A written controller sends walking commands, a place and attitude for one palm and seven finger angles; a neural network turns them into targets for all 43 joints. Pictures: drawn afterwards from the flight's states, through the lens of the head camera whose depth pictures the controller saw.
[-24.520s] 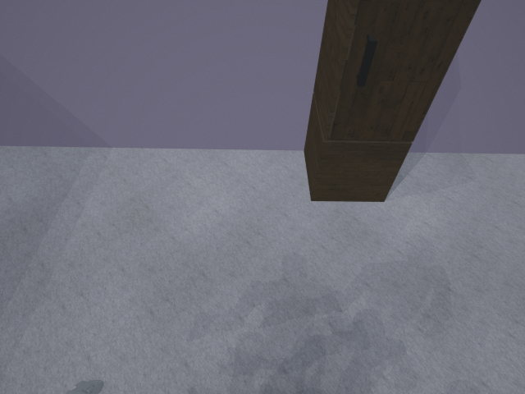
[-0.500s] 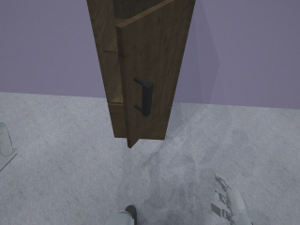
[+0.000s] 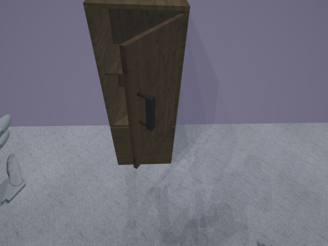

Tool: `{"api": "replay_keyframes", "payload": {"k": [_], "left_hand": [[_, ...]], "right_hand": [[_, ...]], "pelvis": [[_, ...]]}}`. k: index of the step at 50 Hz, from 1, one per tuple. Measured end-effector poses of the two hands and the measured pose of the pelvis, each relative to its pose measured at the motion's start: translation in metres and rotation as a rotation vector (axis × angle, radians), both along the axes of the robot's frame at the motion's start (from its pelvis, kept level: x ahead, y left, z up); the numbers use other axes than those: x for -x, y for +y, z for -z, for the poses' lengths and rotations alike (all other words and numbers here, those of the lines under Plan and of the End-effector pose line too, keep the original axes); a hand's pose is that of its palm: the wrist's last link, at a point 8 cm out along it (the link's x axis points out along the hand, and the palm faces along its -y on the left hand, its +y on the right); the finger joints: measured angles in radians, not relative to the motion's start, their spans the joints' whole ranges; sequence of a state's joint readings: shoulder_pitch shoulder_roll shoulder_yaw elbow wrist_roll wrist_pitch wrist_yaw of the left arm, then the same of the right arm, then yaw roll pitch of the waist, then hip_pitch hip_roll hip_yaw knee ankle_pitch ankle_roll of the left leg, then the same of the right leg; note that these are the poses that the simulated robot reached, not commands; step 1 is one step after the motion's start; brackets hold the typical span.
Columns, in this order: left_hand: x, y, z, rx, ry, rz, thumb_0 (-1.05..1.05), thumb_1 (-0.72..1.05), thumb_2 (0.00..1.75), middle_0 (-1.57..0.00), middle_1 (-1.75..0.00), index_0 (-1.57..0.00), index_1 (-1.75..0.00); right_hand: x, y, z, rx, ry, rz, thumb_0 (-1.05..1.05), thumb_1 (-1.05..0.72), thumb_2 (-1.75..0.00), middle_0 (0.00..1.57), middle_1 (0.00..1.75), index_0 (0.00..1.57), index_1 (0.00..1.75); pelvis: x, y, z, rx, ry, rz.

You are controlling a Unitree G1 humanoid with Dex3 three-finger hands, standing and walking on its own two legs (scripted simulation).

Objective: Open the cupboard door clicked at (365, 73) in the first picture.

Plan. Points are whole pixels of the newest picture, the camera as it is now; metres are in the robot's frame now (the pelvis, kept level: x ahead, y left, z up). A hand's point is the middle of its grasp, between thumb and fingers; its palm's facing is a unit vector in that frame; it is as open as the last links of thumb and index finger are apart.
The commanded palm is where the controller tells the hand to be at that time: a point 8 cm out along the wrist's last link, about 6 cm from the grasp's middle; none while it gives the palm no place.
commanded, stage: stop stepping back and stand still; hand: left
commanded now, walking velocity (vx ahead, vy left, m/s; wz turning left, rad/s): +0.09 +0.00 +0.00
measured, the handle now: (145, 111) +0.56 +0.10 +0.00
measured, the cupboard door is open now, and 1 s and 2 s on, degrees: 55 55 55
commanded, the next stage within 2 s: let the arm hang, fingers relaxed in 0.24 s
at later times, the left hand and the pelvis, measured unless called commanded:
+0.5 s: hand (64, 233) +0.17 +0.25 -0.06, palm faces +0.13 -0.91 -0.39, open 7.4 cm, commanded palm none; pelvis -0.01 +0.01 -0.01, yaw +2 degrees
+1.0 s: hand out of the picture -0.08 +0.18 -0.17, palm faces +0.08 -0.98 -0.20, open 7.3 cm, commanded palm none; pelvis -0.01 +0.01 +0.01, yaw +2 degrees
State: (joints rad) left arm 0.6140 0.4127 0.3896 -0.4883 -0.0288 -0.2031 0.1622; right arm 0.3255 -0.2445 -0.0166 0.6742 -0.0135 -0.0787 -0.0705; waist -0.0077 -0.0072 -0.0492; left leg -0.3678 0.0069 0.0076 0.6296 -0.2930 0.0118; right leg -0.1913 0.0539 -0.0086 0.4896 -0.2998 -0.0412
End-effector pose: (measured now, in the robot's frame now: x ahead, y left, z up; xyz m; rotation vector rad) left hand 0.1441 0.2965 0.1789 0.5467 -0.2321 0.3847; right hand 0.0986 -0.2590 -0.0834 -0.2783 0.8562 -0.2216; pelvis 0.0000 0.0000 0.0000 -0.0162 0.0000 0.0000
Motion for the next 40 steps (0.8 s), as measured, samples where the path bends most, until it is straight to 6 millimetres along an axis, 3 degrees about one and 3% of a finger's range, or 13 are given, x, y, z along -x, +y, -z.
{"api": "replay_keyframes", "payload": {"k": [6,12,17,19,21,23,27,30,34,40], "left_hand": [[-0.008,0.020,0.006,0.035,-0.041,-0.051,0.01,0.88,0.90,-0.21,-0.30,-0.21,-0.30],[-0.014,0.010,-0.002,-0.003,-0.019,-0.005,0.01,0.89,0.90,-0.21,-0.30,-0.21,-0.30],[-0.012,0.004,0.000,0.002,0.020,0.016,0.01,0.88,0.90,-0.21,-0.30,-0.21,-0.30],[-0.020,0.007,0.027,0.015,0.123,0.021,0.00,0.89,0.90,-0.20,-0.30,-0.21,-0.30],[-0.027,0.014,0.082,0.110,0.339,-0.014,0.00,0.89,0.90,-0.20,-0.30,-0.20,-0.30],[-0.022,0.012,0.148,0.231,0.588,-0.063,0.00,0.89,0.90,-0.20,-0.29,-0.20,-0.30],[0.027,-0.021,0.260,0.445,1.036,-0.107,0.00,0.90,0.90,-0.19,-0.29,-0.19,-0.30],[0.080,-0.061,0.311,0.578,1.295,-0.104,0.01,0.91,0.90,-0.19,-0.29,-0.19,-0.30],[0.139,-0.067,0.331,0.666,1.451,-0.209,-0.01,1.00,0.90,-0.20,-0.29,-0.20,-0.30],[0.207,-0.066,0.326,0.694,1.625,-0.305,-0.01,0.96,0.90,-0.20,-0.29,-0.20,-0.30]], "right_hand": [[-0.006,0.013,0.004,-0.004,-0.023,-0.003,0.02,-0.90,-0.90,0.20,0.30,0.21,0.30],[-0.029,0.042,-0.004,-0.083,-0.103,-0.055,0.02,-0.90,-0.90,0.20,0.30,0.21,0.30],[-0.048,0.052,-0.006,-0.114,-0.117,-0.096,0.01,-0.90,-0.90,0.21,0.30,0.21,0.30],[-0.055,0.050,0.003,-0.130,-0.105,-0.137,0.01,-0.90,-0.90,0.21,0.30,0.21,0.30],[-0.058,0.044,0.017,-0.129,-0.052,-0.157,0.01,-0.90,-0.90,0.21,0.30,0.21,0.30],[-0.055,0.037,0.028,-0.120,0.005,-0.149,0.01,-0.90,-0.90,0.21,0.30,0.21,0.30],[-0.032,0.024,0.034,-0.088,0.111,-0.099,0.01,-0.90,-0.90,0.21,0.30,0.21,0.30],[-0.002,0.018,0.033,-0.060,0.216,-0.057,0.01,-0.91,-0.90,0.20,0.30,0.21,0.30],[0.045,0.016,0.035,-0.039,0.388,-0.021,0.01,-0.91,-0.90,0.20,0.30,0.20,0.30],[0.101,0.028,0.045,-0.078,0.568,0.026,0.01,-0.91,-0.90,0.20,0.30,0.20,0.30]], "pelvis": [[0.002,0.010,0.004,-0.006,-0.023,-0.012],[0.003,0.007,-0.001,-0.004,-0.006,-0.011],[0.000,0.006,-0.002,0.006,0.006,-0.005],[0.001,0.008,0.001,0.007,0.017,-0.018],[0.003,0.012,0.004,0.003,0.020,-0.027],[0.005,0.014,0.006,-0.002,0.015,-0.034],[0.006,0.011,0.007,-0.015,-0.006,-0.036],[0.006,0.008,0.005,-0.015,-0.020,-0.036],[0.007,0.003,0.000,-0.002,-0.023,-0.047],[0.007,0.006,-0.004,0.006,-0.025,-0.052]]}}
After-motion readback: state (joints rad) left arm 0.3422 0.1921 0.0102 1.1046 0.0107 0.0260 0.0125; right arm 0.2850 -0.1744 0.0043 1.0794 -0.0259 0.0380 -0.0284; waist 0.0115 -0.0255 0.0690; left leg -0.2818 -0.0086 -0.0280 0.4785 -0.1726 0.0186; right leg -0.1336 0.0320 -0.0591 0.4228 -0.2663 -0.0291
